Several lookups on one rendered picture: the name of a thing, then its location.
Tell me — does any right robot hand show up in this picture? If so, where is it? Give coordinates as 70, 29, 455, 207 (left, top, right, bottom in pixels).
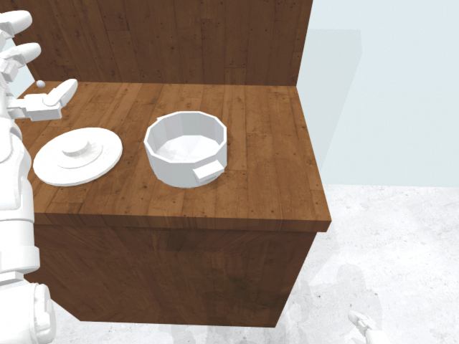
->
347, 310, 391, 344

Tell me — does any knob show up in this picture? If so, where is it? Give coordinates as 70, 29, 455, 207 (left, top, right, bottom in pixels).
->
60, 135, 90, 157

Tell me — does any table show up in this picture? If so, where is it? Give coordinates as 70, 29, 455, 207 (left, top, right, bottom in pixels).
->
0, 0, 332, 328

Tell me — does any pot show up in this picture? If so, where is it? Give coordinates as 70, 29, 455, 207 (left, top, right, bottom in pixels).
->
144, 111, 227, 188

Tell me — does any robot left upper arm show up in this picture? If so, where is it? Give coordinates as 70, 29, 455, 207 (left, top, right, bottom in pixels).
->
0, 283, 57, 344

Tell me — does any robot left forearm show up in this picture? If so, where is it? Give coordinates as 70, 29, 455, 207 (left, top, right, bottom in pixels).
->
0, 118, 40, 286

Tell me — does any left robot hand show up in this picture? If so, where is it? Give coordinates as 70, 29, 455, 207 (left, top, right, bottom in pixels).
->
0, 11, 77, 121

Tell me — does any lid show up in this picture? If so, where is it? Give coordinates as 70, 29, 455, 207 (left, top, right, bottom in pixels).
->
33, 128, 123, 186

